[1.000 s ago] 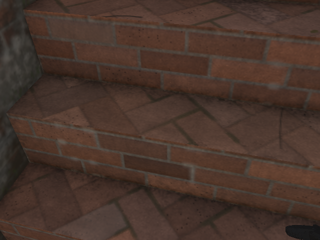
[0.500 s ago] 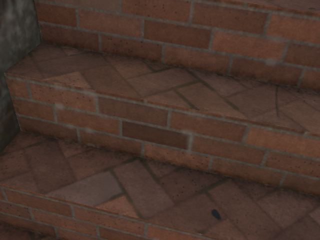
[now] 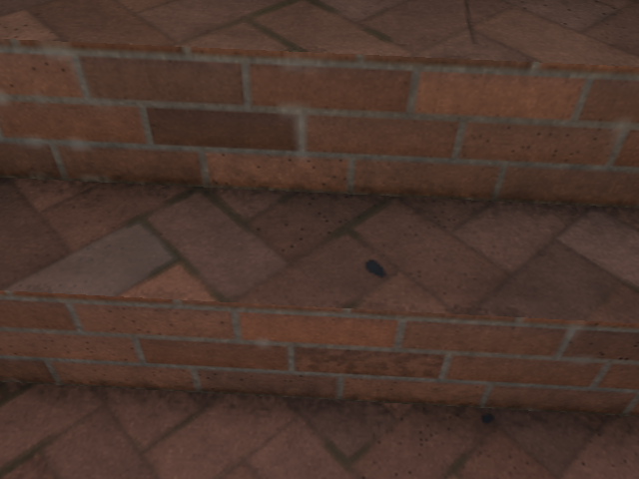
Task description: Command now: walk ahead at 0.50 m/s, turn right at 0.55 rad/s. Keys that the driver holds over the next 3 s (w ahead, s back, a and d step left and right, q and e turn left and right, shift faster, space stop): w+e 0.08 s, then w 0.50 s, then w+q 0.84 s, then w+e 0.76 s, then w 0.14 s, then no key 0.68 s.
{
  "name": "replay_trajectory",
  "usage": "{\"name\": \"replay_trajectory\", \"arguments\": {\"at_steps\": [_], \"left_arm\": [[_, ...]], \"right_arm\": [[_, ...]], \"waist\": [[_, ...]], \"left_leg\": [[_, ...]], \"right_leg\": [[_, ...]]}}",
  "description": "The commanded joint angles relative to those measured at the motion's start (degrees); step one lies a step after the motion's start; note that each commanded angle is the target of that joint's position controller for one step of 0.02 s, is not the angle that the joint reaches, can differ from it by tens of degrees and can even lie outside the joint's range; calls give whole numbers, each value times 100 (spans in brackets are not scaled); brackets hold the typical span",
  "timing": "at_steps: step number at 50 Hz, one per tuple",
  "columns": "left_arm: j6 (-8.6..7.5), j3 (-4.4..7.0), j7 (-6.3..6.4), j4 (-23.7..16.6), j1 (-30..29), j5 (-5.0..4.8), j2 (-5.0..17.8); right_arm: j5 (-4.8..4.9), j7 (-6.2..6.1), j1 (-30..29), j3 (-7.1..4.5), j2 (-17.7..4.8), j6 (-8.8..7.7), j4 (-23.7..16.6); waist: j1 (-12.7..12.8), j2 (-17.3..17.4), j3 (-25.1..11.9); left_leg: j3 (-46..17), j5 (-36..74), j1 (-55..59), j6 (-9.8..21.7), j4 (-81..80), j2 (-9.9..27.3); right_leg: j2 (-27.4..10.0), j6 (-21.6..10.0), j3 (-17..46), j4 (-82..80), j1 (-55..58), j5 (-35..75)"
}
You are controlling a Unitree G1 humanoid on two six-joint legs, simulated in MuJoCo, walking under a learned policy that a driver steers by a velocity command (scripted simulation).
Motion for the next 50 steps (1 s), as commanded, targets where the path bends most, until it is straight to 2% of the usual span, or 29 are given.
{"name": "replay_trajectory", "arguments": {"at_steps": [1, 2, 3, 4, 5, 6, 7, 8, 9, 10, 12, 18, 19, 21, 22, 23, 24, 25, 27, 28, 30, 32, 33, 34, 38, 40, 41, 47, 50], "left_arm": [[-104, -22, 145, -1235, -897, -345, -136], [-91, -67, 100, -1357, -568, -464, -282], [-133, -138, -85, -1480, -530, -473, -647], [-243, -115, -271, -1592, -224, -240, -645], [-366, -80, -431, -1344, 772, 14, -114], [-286, -141, -454, -1078, 489, 25, -82], [-47, -315, -322, -1172, 125, -257, -337], [194, -126, -91, -884, -866, -445, 178], [230, -236, -60, -1118, -1987, -551, 184], [115, -320, -170, -1249, -2071, -482, -104], [-151, -546, -376, -1371, -2296, -494, -613], [-243, -830, -583, -1648, -2854, -382, -599], [-327, -1008, -699, -2059, -3663, -392, -737], [-348, -946, -770, -1880, -3174, -343, -671], [-313, -683, -840, -1672, -2784, -389, -116], [-284, -404, -792, -1018, -1260, -100, 149], [-218, -208, -782, -553, 130, 19, 515], [-80, 56, -609, -54, 688, 104, 1053], [257, 535, -170, 771, 1188, 14, 1997], [230, 373, -186, 813, 474, -28, 1551], [9, 150, -372, 939, -547, -23, 304], [-128, 44, -562, 1274, -730, 3, -172], [-181, 44, -595, 1277, -883, 20, -120], [-307, 396, -383, 1461, -926, -18, 523], [-471, 429, -207, 1659, -301, -151, 714], [-555, 534, -120, 1727, -169, -121, 877], [-423, 327, -243, 1178, -1004, 131, 738], [-290, 342, -70, 612, -1059, 95, 1010], [-158, 433, -3, 318, -1696, -168, 1205]], "right_arm": [[-113, 45, 709, -93, 213, 183, 584], [-26, 88, 499, -44, 338, 169, 756], [-215, 104, 139, -84, 121, 78, 810], [-445, 92, -633, -154, -645, -4, 651], [-254, -43, -952, -653, -2087, -65, 587], [86, -210, -97, -823, -2419, -124, 556], [308, -269, -89, -916, -2654, -248, 582], [156, -517, -64, -704, -1957, -109, 608], [108, -619, 754, -635, -1733, -151, 645], [-151, -505, 728, -354, -1041, -216, 601], [-177, -479, 1239, -332, -1051, -240, 664], [143, -382, 1751, -343, -1122, -306, 1278], [380, -441, 1970, -319, -1031, -304, 1499], [473, -367, 2628, -277, -1085, -374, 2160], [465, -311, 3000, -311, -1325, -535, 2358], [381, -322, 2223, -469, -1814, -515, 2046], [289, -309, 1547, -590, -2110, -483, 1775], [225, -167, 1271, -570, -1755, -467, 1517], [134, 181, 548, -527, -992, -606, 1167], [296, 352, -190, -451, -466, -694, 575], [226, 319, -471, -200, 405, -682, -67], [326, 112, 376, -95, 465, -596, 95], [313, 31, 708, -81, 374, -517, 197], [-20, -85, 989, -215, 745, -405, 418], [299, -227, 834, -426, 287, -81, 327], [248, -279, 1210, -614, 22, 11, 539], [273, -386, 895, -565, -513, -79, 265], [154, -457, 592, -624, -481, 124, 63], [190, -338, 1269, -470, -153, 300, 43]], "waist": [[-13, 174, 626], [399, 556, 784], [744, 880, 588], [1420, 1044, -91], [1857, 1143, -975], [1080, 411, -1170], [1003, 600, -487], [223, -447, 329], [-286, -695, 1414], [-259, -1261, 1753], [-452, -771, 1107], [-585, -2, 565], [-620, 296, 773], [-137, 628, -323], [56, 820, -912], [689, 1548, -1668], [1327, 1399, -2460], [1222, 323, -2507], [965, -2056, -2016], [487, -1479, -1264], [-401, -340, 267], [-975, 67, 601], [-1190, -97, 562], [-1186, -247, 1206], [-1099, -567, 1252], [-1168, -801, 897], [-1198, -913, 116], [-880, -605, 161], [-1432, -756, 314]], "left_leg": [[745, 886, 1047, 587, -4257, 191], [292, 1044, 614, 516, -5225, 443], [470, 2064, 62, 72, -4793, 393], [669, 6356, 408, -366, -3373, 511], [627, 7639, 1110, -53, -3503, 1044], [-625, 4647, 2184, 565, -4226, 1962], [-2203, 259, 2615, 1253, -5049, 3461], [-2071, -2721, 3149, 910, -5182, 2871], [-2426, -3687, 3460, 713, -5237, 3099], [-1666, -2882, 3231, 143, -4297, 2191], [-1056, -2309, 2489, -8, -4588, 1844], [-290, -1152, 2168, 379, -5805, 1480], [-82, -142, 1401, 338, -6521, 1515], [828, 5261, 1575, 253, -5506, 1082], [835, 8278, 2051, 439, -4975, 1111], [689, 10903, 3527, 631, -3662, 1499], [650, 11454, 3311, 665, -2691, 1526], [674, 9685, 2059, 724, -1585, 964], [-458, 321, -390, 528, 2899, -406], [-1157, -474, -1555, 388, 5591, -591], [-1018, -1109, -2644, 545, 6803, -459], [-1223, -537, -2995, 478, 7012, -593], [-1229, -54, -3042, 401, 6906, -590], [-908, -29, -3172, 138, 6733, -926], [-755, -203, -3346, -349, 6328, -708], [-502, -186, -3206, -330, 6839, -590], [-569, 411, -3439, -429, 6905, -292], [-60, -243, -2647, -441, 5319, 104], [453, -1064, -557, -180, 1491, 472]], "right_leg": [[-312, -343, 784, -327, -222, -1085], [-63, -391, 693, 833, 118, -823], [418, -370, -58, 2682, 686, 52], [599, -314, -201, 3568, 662, 275], [-105, -264, -559, 2590, 1027, -88], [-349, 39, -781, 4032, -365, -201], [-1568, 175, -25, 4630, -1898, -165], [-1108, 389, 9, 6468, -4015, -96], [-1331, 451, 475, 5874, -5447, 86], [-979, 483, 935, 5839, -5837, 1602], [-932, 327, 576, 5372, -5107, 2279], [-1112, 6, -644, 3631, -3873, 1985], [-1413, -322, -942, 2296, -2554, 784], [-780, -781, -1678, 941, 309, -238], [-126, -818, -2397, 612, 1220, -776], [-87, -994, -1471, 382, 1365, -1360], [-392, -1245, -223, -24, 2445, -698], [-880, -1476, 1673, -1520, 3260, -1896], [-1919, -2097, 5532, -5222, 3815, -4010], [-2028, -1606, 5502, -5185, 2742, -3746], [-1797, -929, 2946, -3761, 937, -2657], [-1677, -535, 1687, -3907, 835, -1224], [-1710, -520, 1362, -4119, 824, -700], [-1430, -515, 580, -4406, 659, -414], [-2125, -730, 520, -5502, 668, -1099], [-2277, -813, 357, -5638, 1318, -1116], [-2752, -943, 600, -5506, 2122, -691], [-2932, -721, -516, -6020, 3241, -353], [-2685, -414, -1424, -5820, 2595, 86]]}}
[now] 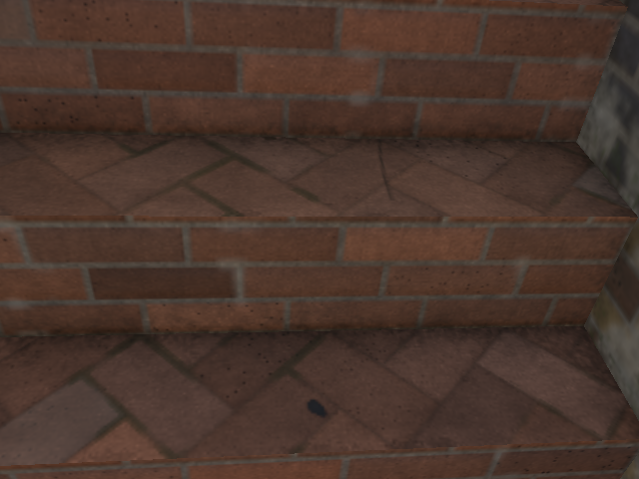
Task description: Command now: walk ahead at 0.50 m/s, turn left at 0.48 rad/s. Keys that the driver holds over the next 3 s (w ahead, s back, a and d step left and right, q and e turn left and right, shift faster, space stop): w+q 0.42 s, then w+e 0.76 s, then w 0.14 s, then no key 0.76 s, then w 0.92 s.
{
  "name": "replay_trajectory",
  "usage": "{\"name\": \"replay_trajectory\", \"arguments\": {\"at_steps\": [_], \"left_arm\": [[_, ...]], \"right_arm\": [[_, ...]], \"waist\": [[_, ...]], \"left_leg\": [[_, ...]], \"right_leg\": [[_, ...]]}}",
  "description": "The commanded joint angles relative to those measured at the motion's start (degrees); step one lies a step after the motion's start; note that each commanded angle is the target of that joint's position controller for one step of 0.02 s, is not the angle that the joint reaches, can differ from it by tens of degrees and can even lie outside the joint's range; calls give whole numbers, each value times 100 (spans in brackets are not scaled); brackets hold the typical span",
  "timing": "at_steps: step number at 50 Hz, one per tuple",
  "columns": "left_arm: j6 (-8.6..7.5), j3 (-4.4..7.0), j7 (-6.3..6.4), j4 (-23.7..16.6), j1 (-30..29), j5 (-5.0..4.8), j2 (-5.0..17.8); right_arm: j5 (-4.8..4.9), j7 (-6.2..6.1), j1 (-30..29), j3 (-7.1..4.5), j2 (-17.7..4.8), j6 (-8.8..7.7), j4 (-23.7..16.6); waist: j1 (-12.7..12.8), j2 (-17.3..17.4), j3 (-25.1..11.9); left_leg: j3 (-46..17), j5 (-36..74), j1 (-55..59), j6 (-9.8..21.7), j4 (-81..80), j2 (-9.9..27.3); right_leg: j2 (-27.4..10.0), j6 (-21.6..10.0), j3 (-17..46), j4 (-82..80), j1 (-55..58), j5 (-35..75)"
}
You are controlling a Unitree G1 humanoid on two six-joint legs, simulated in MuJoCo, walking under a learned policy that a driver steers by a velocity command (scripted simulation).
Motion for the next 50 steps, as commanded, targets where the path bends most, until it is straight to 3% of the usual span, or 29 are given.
{"name": "replay_trajectory", "arguments": {"at_steps": [1, 4, 5, 6, 7, 9, 12, 13, 14, 18, 23, 26, 27, 29, 31, 32, 33, 34, 36, 39, 41, 42, 43, 45, 46, 47, 48, 49, 50], "left_arm": [[34, 90, 2, -851, -1467, -204, 555], [116, -186, -255, -1082, -1073, -437, -159], [-29, -233, -416, -1503, -1082, -310, -434], [-98, -240, -383, -1555, 95, 364, -734], [-212, -205, -415, -1593, -220, 439, -366], [-326, -38, -567, -2126, -2069, 439, 146], [-316, -46, -577, -2266, -2088, 258, -183], [-303, -57, -570, -2237, -1872, 208, -244], [-390, -214, -516, -2009, -1760, -73, -430], [-421, -363, -451, -1937, -2179, -58, -575], [-391, -387, -490, -2356, -1976, -224, -650], [-546, -751, -533, -3074, -3357, -63, -1182], [-594, -784, -678, -3093, -3146, -14, -876], [-383, -647, -900, -2603, -953, 34, -213], [-180, -209, -651, -2270, -759, -102, 471], [-305, -12, -684, -1840, 688, -40, 1114], [-115, -11, -717, -870, 1245, -222, 1061], [-30, -52, -610, -1148, -11, -245, 424], [-69, -156, -465, -1538, -737, -273, -388], [-363, 51, -258, -1697, -1564, -194, -25], [-277, 40, -265, -2138, -2776, -260, 24], [-148, -19, -313, -2142, -2614, -318, -265], [-148, -142, -377, -2530, -2992, -100, -434], [-188, -461, -537, -2885, -2538, -271, -908], [-190, -458, -724, -2767, -1567, -351, -808], [-182, -402, -860, -3014, -565, -423, -435], [-154, -223, -1014, -3098, -371, -172, 347], [-156, -5, -960, -3030, 7, 261, 560], [-59, 64, -832, -2278, 769, -124, 700]], "right_arm": [[51, 127, 621, 43, 22, 52, -135], [-250, 637, 1345, 172, 278, -365, 531], [-171, 756, 1087, 203, -97, -631, 234], [-422, 215, 465, -118, -656, -698, -314], [-377, 49, 241, -244, -964, -730, -602], [-178, 189, -40, -255, -760, -1023, -592], [-190, 54, 499, -362, -657, -1012, -301], [-166, 8, 526, -361, -593, -978, -233], [-138, -2, 1371, -131, -292, -932, -151], [-116, -45, 968, -103, -244, -685, -189], [-163, 0, 1237, 30, -190, -817, 145], [-36, -172, 3088, -22, -208, -601, 741], [-56, -230, 2418, -57, -496, -552, 520], [-141, -312, -1009, -9, -1161, -489, -461], [-128, -147, -1046, -119, -1596, -424, -718], [-83, -65, -1697, -175, -1762, -420, -953], [-97, 99, -882, -44, -686, -514, -971], [79, 358, -398, -52, -682, -673, -1223], [-89, 560, -514, 153, -268, -773, -1541], [-486, 390, 669, 285, -294, -754, -1115], [-602, 177, 1952, 227, -570, -787, -640], [-307, 164, 2413, 105, -524, -778, -210], [-310, 241, 2336, 103, -302, -900, 90], [-75, 432, 792, 583, 1046, -831, 346], [-94, 583, -74, 680, 1173, -760, 376], [-64, 531, -1334, 592, 253, -680, 49], [65, 399, -1407, 195, -1189, -691, -247], [-176, 265, -1581, -251, -2600, -829, -356], [-235, 256, -1662, -352, -2389, -711, -372]], "waist": [[-535, -123, 889], [-112, 1365, 1060], [330, 1812, 1066], [910, 2534, -287], [653, 1986, 31], [250, 140, 1402], [28, -83, 802], [69, 69, 834], [-68, 506, -274], [111, 476, 1087], [255, 1462, 1001], [-621, 271, 208], [-286, 63, -517], [1691, 57, -2153], [1538, 357, -1546], [2330, -350, -1696], [1392, -3528, -2334], [414, -2569, -1137], [15, 63, 961], [-677, 835, 857], [-1629, 1435, 665], [-1507, 2115, 454], [-1246, 1868, 1123], [236, 1337, 2353], [1093, 898, 1975], [2198, 907, 800], [2585, 1052, -420], [2917, 1202, -1370], [2507, 2042, -1513]], "left_leg": [[488, -804, 1463, 462, -4144, 195], [512, -560, 3049, 1059, -5780, -725], [-1154, 1520, 3184, 1538, -5470, -348], [-4499, -2130, 3983, 2109, -7223, 512], [-5949, -5057, 3252, 2417, -8631, 1204], [-5726, -4647, 2066, 2018, -7479, 908], [-4843, -3387, 3140, 1683, -7254, 580], [-4542, -2961, 3357, 1701, -7111, 452], [-5056, -2981, 4514, 1859, -7377, 675], [-3614, -1640, 3749, 1745, -7511, 285], [-3241, 3225, 5317, 1703, -6906, 1012], [-2683, 6546, 8698, 967, -5630, 1065], [-2352, 6885, 9053, 812, -5648, 1025], [-1368, 7605, 6084, 715, -6472, 814], [-1454, 8646, 4775, 1098, -6207, 727], [-977, 9278, 4350, 368, -3998, 135], [-837, 23, 660, -417, -1243, -1398], [-828, -2332, -156, -654, 367, -1624], [-543, -3539, -16, -484, 763, -987], [-416, -2754, 2081, 27, -126, -508], [-796, -1586, 4360, 671, -4692, 166], [-1309, 1032, 5651, 988, -6461, 637], [-1274, 1002, 5463, 905, -6876, 442], [-78, 2677, 4140, 732, -10509, 273], [477, 3607, 4065, 402, -10930, 134], [866, 5117, 3619, 168, -10339, 135], [522, 8914, 2953, 492, -10308, 297], [217, 13785, 4398, 488, -8208, 785], [-49, 14016, 6741, 883, -6288, 1197]], "right_leg": [[-679, -751, 483, -1109, -593, -554], [336, -951, 415, 4276, -2104, -812], [874, -683, 1032, 5988, -3100, -330], [932, -200, 1951, 6729, -3591, 143], [722, -21, 1990, 7132, -3674, 556], [638, -100, 2401, 6488, -3991, 2098], [1034, -332, 2350, 6474, -3980, 2149], [1134, -386, 2320, 6369, -4024, 2144], [1390, -388, 2541, 6305, -4072, 2352], [1463, -324, 1741, 6260, -4613, 1428], [1480, -283, 2001, 10773, -7232, -1642], [1689, -661, 2516, 10499, -9461, -2805], [1470, -674, 2340, 8589, -8725, -2774], [1001, -940, 1712, 4153, -2877, -759], [1462, -695, 1112, 1988, -673, -883], [1139, -1392, 2142, 643, 945, 1551], [603, -2281, 4788, 783, 3814, 3635], [817, -2052, 5070, 1028, 1835, 3243], [1089, -1202, 4037, 1622, -1360, 2441], [1060, -783, 3981, 1982, -3981, 1753], [1977, -131, 2563, 3802, -5360, 2799], [2207, -318, 2149, 6073, -6004, 412], [2203, -197, 1671, 7135, -6194, 124], [2420, -494, 1475, 7873, -5373, -1728], [2265, -658, 1444, 6990, -4517, -2155], [1906, -823, 1839, 5637, -2502, -2154], [2461, -596, 1126, 4342, 347, -564], [2540, -240, 803, 3666, 638, -100], [2181, -631, 1352, 1833, -1310, -1652]]}}
Over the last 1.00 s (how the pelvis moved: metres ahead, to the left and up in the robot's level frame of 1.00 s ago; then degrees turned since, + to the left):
0.08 0.01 0.12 1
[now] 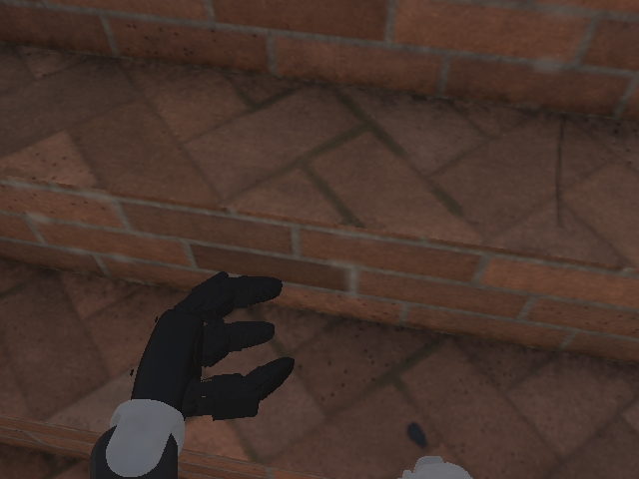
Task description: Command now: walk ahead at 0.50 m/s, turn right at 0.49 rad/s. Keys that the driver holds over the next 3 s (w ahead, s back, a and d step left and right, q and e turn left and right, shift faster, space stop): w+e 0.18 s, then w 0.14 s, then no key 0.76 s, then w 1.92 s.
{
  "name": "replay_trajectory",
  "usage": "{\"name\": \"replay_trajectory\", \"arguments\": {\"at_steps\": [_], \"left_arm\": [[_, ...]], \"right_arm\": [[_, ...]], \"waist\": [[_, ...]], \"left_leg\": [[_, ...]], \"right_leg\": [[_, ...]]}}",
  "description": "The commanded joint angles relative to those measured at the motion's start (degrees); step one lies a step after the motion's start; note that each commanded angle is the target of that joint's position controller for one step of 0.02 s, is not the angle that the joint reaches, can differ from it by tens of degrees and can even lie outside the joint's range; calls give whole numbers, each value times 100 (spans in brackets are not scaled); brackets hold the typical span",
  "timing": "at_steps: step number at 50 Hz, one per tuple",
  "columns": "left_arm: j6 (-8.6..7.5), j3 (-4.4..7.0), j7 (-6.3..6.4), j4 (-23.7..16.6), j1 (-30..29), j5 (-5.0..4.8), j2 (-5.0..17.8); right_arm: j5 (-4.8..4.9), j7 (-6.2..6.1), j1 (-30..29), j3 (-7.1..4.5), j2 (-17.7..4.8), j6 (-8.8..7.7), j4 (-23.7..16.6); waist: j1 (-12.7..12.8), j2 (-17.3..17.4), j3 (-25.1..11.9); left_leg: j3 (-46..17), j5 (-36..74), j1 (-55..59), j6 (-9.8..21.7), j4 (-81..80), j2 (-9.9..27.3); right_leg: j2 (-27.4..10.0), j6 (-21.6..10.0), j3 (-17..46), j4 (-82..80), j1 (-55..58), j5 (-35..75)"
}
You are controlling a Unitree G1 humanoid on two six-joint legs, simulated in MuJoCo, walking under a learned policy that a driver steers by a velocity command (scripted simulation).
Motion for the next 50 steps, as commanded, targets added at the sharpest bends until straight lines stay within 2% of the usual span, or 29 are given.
{"name": "replay_trajectory", "arguments": {"at_steps": [1, 2, 3, 4, 6, 9, 11, 17, 18, 19, 20, 21, 23, 25, 27, 32, 35, 37, 38, 39, 40, 41, 42, 43, 45, 46, 47, 48, 50], "left_arm": [[82, 603, -30, 940, 1873, 285, 1591], [199, 761, 66, 1187, 2991, 416, 2106], [350, 810, 196, 1573, 3152, 158, 1876], [569, 852, 338, 1708, 2955, -44, 1443], [559, 677, 486, 1864, 2543, -22, 921], [247, 577, 619, 2118, 1585, -3, 712], [181, 424, 674, 2130, 1037, 156, 529], [249, 147, 703, 1143, -519, 32, 636], [310, 17, 696, 944, -661, -186, 135], [325, -25, 657, 948, 193, -216, -315], [294, 54, 625, 1142, 1258, -78, -304], [375, 217, 586, 859, 1868, -121, -54], [295, 300, 445, 806, 1657, 4, 733], [436, 581, 556, 1052, 2686, -199, 1352], [528, 623, 623, 1128, 1669, -171, 1334], [400, 453, 433, 1555, 2594, -274, 457], [506, 288, 153, 1709, 1595, 220, 110], [422, 216, 261, 1440, 417, 342, 513], [304, 416, 340, 1625, 1024, 392, 1198], [185, 675, 396, 1726, 1498, 181, 1827], [17, 819, 537, 1461, 322, -107, 2315], [-37, 605, 606, 1108, -568, 71, 1550], [58, 413, 614, 1129, -244, 208, 932], [112, 321, 621, 1239, 325, -51, 795], [145, 335, 650, 1424, 276, -71, 848], [252, 242, 591, 1488, 625, -143, 367], [233, 287, 497, 1282, 1118, -15, 234], [322, 363, 488, 1848, 2447, -190, 197], [463, 486, 590, 1655, 1676, -481, 727]], "right_arm": [[106, -253, -506, -568, -1597, -93, -1428], [181, -134, -1141, -359, -1609, -183, -1647], [28, 103, -1170, -194, -960, -260, -1568], [19, 293, -1285, -81, -631, -366, -1391], [-27, 452, -1638, 63, -41, -379, -1533], [-163, 402, -1517, 177, 142, -346, -1899], [-118, 410, -1440, 285, 156, -388, -2054], [-40, -191, 179, 330, 39, 79, -1479], [-263, -217, 825, 292, -241, 56, -1122], [-328, -104, 77, 180, -693, -161, -1037], [-278, -10, -324, 411, 39, -156, -1270], [-221, -64, -1296, 376, 101, 1, -1558], [125, -289, -564, 42, -397, -46, -1612], [44, -510, -1754, -200, -1114, -242, -2092], [-133, -515, -1416, -109, -550, -349, -2225], [82, -494, -998, -10, -127, -88, -2027], [380, -485, -758, 142, 518, 28, -2185], [463, -447, -142, 56, 595, 166, -2076], [388, -290, 455, 13, 462, 117, -1946], [276, -156, 1079, -61, -191, 32, -1849], [331, -55, 1412, -87, -557, -58, -2159], [131, -79, 1089, -152, -718, 8, -1867], [15, -225, -138, -171, -619, 203, -1597], [-34, -277, -341, -143, -199, 408, -1660], [-134, -339, 149, -227, 199, 686, -1378], [-128, -293, 368, -147, 542, 599, -1018], [-335, -214, 416, -199, -46, 474, -806], [-315, -377, 237, -216, -244, 432, -1041], [-108, -571, 98, -346, -621, 465, -1227]], "waist": [[-41, -1194, -3585], [605, -3190, -4687], [276, -3822, -4633], [226, -2701, -3886], [-160, -1585, -1902], [-967, -1521, -475], [-1271, -1545, -601], [-1970, -969, -782], [-2018, 66, -288], [-1030, 2640, -470], [-407, 1756, -1208], [607, 985, -1162], [271, -664, -1009], [911, 57, -1475], [130, -1191, -1429], [191, -88, -1318], [-641, -1310, -313], [-1372, -563, -144], [-1577, -976, -909], [-1606, -1354, -1772], [-2349, -2501, -2131], [-2203, -1740, -2372], [-1396, -293, -2027], [-1100, -716, -1346], [-1252, -2083, -1033], [-1040, -1455, -861], [-401, 482, -808], [-4, 835, -931], [-507, 620, -17]], "left_leg": [[-693, 10059, -1519, 622, 3944, 477], [-615, 4872, -1921, 643, 5125, -40], [-750, -315, -2993, 558, 6035, -671], [-821, -1360, -3876, 284, 7932, -1140], [-1067, -2256, -4809, 120, 9958, -1337], [-1204, -2708, -4536, 401, 10248, -1258], [-1382, -2903, -4361, 491, 10641, -1202], [-758, -1639, -2369, 375, 6197, -433], [-1089, -1863, -2285, 700, 3281, -31], [-2708, -570, -2714, 1229, 2389, 775], [-1957, 1514, -2396, 839, 3837, 186], [-1466, 697, -2755, 325, 4403, -315], [-2103, -1512, -2634, 145, 3990, 15], [-3249, -1512, -2332, 530, 4238, 889], [-2867, -1192, -2908, 690, 4547, 717], [-1025, -2581, -4381, -61, 6487, -730], [-367, -5425, -5473, -428, 10570, -1492], [-777, -5188, -6069, -778, 13501, -1975], [-931, -5289, -6981, -952, 13753, -1697], [-1273, -5118, -7434, -1129, 13312, -1148], [-1989, -3353, -6340, -1102, 10266, 198], [-1819, -1870, -4995, -937, 7635, 566], [-532, -1726, -3582, -901, 6621, -96], [23, -2764, -2787, -686, 4912, -290], [354, -2773, -1549, -156, 3205, -517], [475, -2740, -2168, 9, 1758, -754], [-1166, 1687, -995, 466, 2833, -76], [-2740, -701, -1442, 1471, 2538, 629], [-4004, -6241, -3217, 1605, 1358, 1196]], "right_leg": [[-39, -704, 1388, -1398, 5320, 551], [-558, -860, 3013, -3085, 6069, 203], [-682, -944, 3595, -3825, 6691, -75], [-860, -1228, 4029, -3978, 5865, -1209], [-924, -1493, 4400, -4334, 3286, -2715], [-766, -1293, 4490, -4495, 567, -2721], [-991, -1272, 4443, -4326, -232, -2386], [-1156, -415, 1924, -3193, -1982, -1090], [-357, 258, 327, -1340, -2040, -406], [193, 673, -1161, 2114, -1303, 329], [241, 942, 49, 4659, -1131, 144], [-167, 1059, 487, 4235, -685, 282], [-790, 1003, 861, 2335, -63, 1189], [-1358, 1024, 1030, 1408, 528, 1799], [-1212, 1071, 161, 785, 1416, 3129], [-1338, 139, -383, -5444, 4624, 3493], [-1746, -336, -509, -7243, 4354, 4766], [-2124, -28, -12, -7909, 4362, 6289], [-2762, -254, 233, -5651, 5955, 9372], [-3458, -948, 822, -5179, 7261, 9376], [-3935, -994, 1613, -5196, 6499, 7208], [-3609, -907, 1502, -5009, 5756, 6732], [-3043, -983, 793, -5337, 4495, 5856], [-2926, -967, 811, -5419, 3907, 4798], [-2784, -787, 873, -4840, 3718, 5558], [-2048, -441, 311, -3339, 4757, 5393], [-1180, 116, 172, -1766, 2963, 1779], [-1012, 460, 757, -1183, 2114, 570], [-980, 702, 871, 933, 1441, 282]]}}
Over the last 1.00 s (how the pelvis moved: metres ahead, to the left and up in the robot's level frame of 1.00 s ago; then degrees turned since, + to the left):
0.17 -0.01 0.08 5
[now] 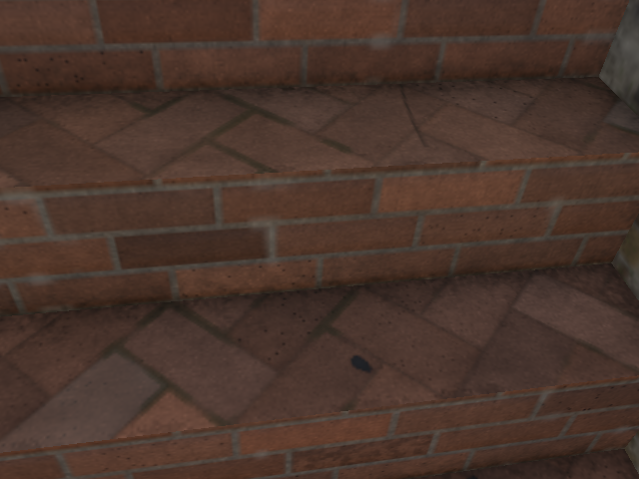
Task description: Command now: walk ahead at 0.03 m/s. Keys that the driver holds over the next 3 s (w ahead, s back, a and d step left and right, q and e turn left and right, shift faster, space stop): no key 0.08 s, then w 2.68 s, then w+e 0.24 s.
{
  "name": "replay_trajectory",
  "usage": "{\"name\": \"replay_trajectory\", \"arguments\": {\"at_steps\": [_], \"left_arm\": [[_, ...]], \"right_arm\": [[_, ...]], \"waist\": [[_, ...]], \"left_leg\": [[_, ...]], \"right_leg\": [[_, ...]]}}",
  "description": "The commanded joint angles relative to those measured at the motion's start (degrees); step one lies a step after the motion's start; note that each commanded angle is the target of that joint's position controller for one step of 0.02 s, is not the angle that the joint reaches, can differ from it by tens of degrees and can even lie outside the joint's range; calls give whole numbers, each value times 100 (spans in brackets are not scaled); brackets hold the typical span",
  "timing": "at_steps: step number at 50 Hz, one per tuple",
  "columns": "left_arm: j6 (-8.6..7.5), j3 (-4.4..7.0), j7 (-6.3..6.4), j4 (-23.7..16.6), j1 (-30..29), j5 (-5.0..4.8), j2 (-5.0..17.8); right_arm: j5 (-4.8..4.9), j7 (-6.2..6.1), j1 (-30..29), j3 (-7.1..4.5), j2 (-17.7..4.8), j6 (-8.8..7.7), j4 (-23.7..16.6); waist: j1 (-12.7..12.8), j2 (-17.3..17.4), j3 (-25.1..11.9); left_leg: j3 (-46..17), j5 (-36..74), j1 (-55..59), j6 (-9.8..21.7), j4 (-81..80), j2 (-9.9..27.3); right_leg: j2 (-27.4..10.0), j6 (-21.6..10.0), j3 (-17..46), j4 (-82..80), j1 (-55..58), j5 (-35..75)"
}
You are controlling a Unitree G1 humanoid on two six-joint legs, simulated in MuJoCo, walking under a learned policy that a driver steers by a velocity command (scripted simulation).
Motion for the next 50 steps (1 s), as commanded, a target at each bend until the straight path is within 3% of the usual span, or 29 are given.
{"name": "replay_trajectory", "arguments": {"at_steps": [1, 3, 4, 10, 13, 14, 15, 18, 19, 22, 23, 24, 25, 26, 27, 28, 29, 32, 36, 40, 41, 42, 43, 44, 45, 46, 47, 48, 50], "left_arm": [[124, 52, 21, -562, -137, -104, 290], [302, 162, 15, -690, -160, 207, 571], [358, 136, -16, -542, 195, 228, 331], [208, 138, 26, -354, 579, 23, 274], [265, 203, 33, 14, 1599, -17, 395], [-114, 371, -645, 522, 1389, 732, 894], [-216, 483, -911, 903, 1979, 1029, 1016], [-233, 230, -1265, 1330, 2827, 688, 589], [34, 59, -400, 1099, 2962, -37, 169], [34, -258, -195, 1694, 2094, 254, -371], [-132, -426, -356, 1644, 1744, 433, -617], [-3, -392, -440, 1508, 1637, 740, -31], [16, 96, -412, 1505, 2519, 667, 1191], [102, 284, -311, 1437, 3340, 345, 1383], [-47, 515, 5, 1329, 3396, 311, 2124], [-233, 344, 134, 1366, 3729, 667, 1406], [-397, 120, 218, 1468, 3778, 783, 757], [-549, 15, 296, 1264, 2988, 516, 478], [-262, -75, 149, 1803, 4016, 459, -150], [-124, -136, 272, 2025, 4129, 334, -380], [-123, -163, 319, 2023, 3818, 175, -407], [-40, -251, 324, 2333, 3630, 59, -547], [-107, -127, 332, 2573, 4315, 11, 97], [-274, -138, 190, 2780, 4248, 152, 277], [-458, -76, 75, 2818, 4231, 68, 591], [-636, 3, -76, 2664, 3972, 49, 831], [-758, 249, -184, 2563, 3793, 31, 1532], [-758, 328, -318, 2476, 3299, 111, 1556], [-627, 165, -455, 1689, 1692, 165, 277]], "right_arm": [[34, -299, -574, -246, -1181, -195, -795], [23, -534, -1159, -207, -1003, -298, -852], [-22, -565, -1186, -89, -852, -286, -934], [-93, -205, -1143, -89, -1178, -522, -1107], [-19, -89, -2135, -85, -1246, -663, -1240], [438, 257, -3186, 95, -764, -998, -1661], [600, 289, -3369, 71, -1070, -982, -1632], [556, 375, -3118, 41, -1293, -735, -1378], [250, 223, -3916, 105, -661, -883, -1632], [655, 47, -3034, 608, 977, -523, -1508], [604, 150, -2981, 583, 1042, -595, -1703], [761, 289, -3424, 635, 1460, -625, -1981], [643, 528, -2848, 619, 1211, -823, -1899], [637, 741, -3048, 588, 615, -1107, -1912], [701, 639, -4007, 717, 637, -1046, -2163], [738, 469, -5559, 625, 242, -939, -2196], [638, 417, -5768, 479, 157, -769, -2205], [426, 252, -4481, 349, -74, -576, -1591], [528, 413, -4830, 594, 836, -746, -1587], [612, 640, -5469, 865, 1225, -840, -2111], [676, 710, -5966, 998, 1063, -923, -2428], [706, 650, -6228, 1114, 1374, -915, -2533], [699, 555, -5944, 1135, 1228, -921, -2637], [596, 542, -4680, 821, 812, -819, -2123], [484, 486, -3925, 741, 625, -808, -1974], [403, 387, -3082, 602, 406, -714, -1673], [317, 260, -2021, 311, -265, -513, -1305], [260, 230, -1468, 63, -644, -270, -737], [15, 26, -1905, -148, -917, 31, -140]], "waist": [[294, 1214, 1087], [561, 709, 1139], [691, 618, 816], [608, 1211, 79], [1189, 1220, -246], [755, 1452, 954], [916, 1247, 420], [524, 849, -481], [1614, 927, -864], [363, -863, 76], [18, -432, 246], [-169, -257, 234], [-28, -736, -221], [540, 150, -219], [839, -392, 88], [1777, 1145, 522], [1702, 1578, 681], [1205, 747, 766], [1481, 88, 918], [1288, -254, 771], [1245, -274, 975], [1005, -391, 617], [907, -980, 131], [435, -1216, -582], [232, -1577, -1091], [14, -1160, -1934], [-352, -787, -2827], [-496, -313, -2748], [-12, 1948, -1366]], "left_leg": [[-4176, -2853, -510, 1390, -3397, 2025], [-3686, -2432, -1278, 890, -2432, 1824], [-3010, -1822, -1431, 763, -2137, 1596], [-2240, -2123, -1106, 827, -1947, 1574], [-1645, -2064, -1892, 598, -1333, 1425], [-839, -2152, -3370, 451, -605, 716], [-776, -1986, -3078, 558, -215, 747], [-1892, -1988, -2839, 873, 645, 1220], [-1583, -1899, -2914, 255, 927, 1450], [596, -709, -2708, -215, 6524, 390], [16, -907, -3768, -19, 8364, 155], [-740, -555, -4843, -18, 10222, 16], [-627, -628, -6322, -486, 11148, -161], [-1051, 492, -7456, -486, 10172, 232], [-1781, 863, -8306, -623, 9098, 1134], [-1630, 1579, -8385, -772, 8860, 1010], [-1906, 2229, -7953, -752, 8848, 803], [-1570, 3075, -7157, -636, 8724, 516], [-966, 2526, -8074, -273, 9034, 390], [-160, 2007, -7404, -201, 7869, 690], [716, 1597, -5695, -147, 5868, 741], [1018, 808, -3319, 184, 4738, 547], [1086, -322, -1918, 262, 4001, 245], [1420, -1203, -1321, 471, 4556, -217], [898, -1689, -585, 705, 4186, -256], [-41, -1326, 777, 901, 3636, 81], [-681, -1652, 1446, 826, 2483, -20], [-744, -1798, 1747, 683, 1817, -183], [-4741, -4845, 327, 1630, -1212, 1577]], "right_leg": [[190, 281, 372, 2506, -2155, 18], [58, 396, 584, 3167, -2012, 2082], [171, 415, 415, 3434, -1811, 2574], [170, 174, -236, 3197, -1761, 2721], [58, -97, -589, 2080, -437, 3376], [135, -384, -510, 1540, -614, 3200], [212, -493, -881, 712, -599, 3403], [-321, -790, -368, -209, -430, 3924], [-536, -1136, -1072, -2618, 1222, 4425], [-617, -1195, -1681, -6234, 728, 4349], [-475, -819, -1485, -5597, 1025, 4689], [-894, -528, -566, -4416, 1285, 5662], [-1458, -644, 377, -3370, 2968, 9295], [-1826, -890, 1089, -3545, 4056, 7523], [-3333, -1619, 3601, -5152, 4051, 2680], [-3263, -1600, 4625, -5865, 3510, 234], [-3124, -1425, 4793, -6232, 3142, -446], [-2202, -1184, 2826, -5929, 2692, 384], [-1590, -895, 1197, -5368, 3510, 1526], [-1556, -975, 567, -6338, 2858, 1747], [-1307, -1048, -32, -7265, 1618, 2533], [-1071, -956, -900, -7363, 613, 5894], [-1296, -1202, -714, -7271, 850, 7776], [-1490, -1507, -1019, -6398, 2002, 11769], [-1585, -1611, -990, -5355, 2140, 14313], [-1593, -1604, -692, -4379, 1319, 14523], [-1533, -1759, -529, -3946, 1772, 13059], [-1403, -1959, -521, -3734, 1665, 10951], [-38, -1642, -18, 584, -1140, 3871]]}}
Over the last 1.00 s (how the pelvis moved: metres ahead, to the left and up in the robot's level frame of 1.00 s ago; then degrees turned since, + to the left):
-0.15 0.13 -0.10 -11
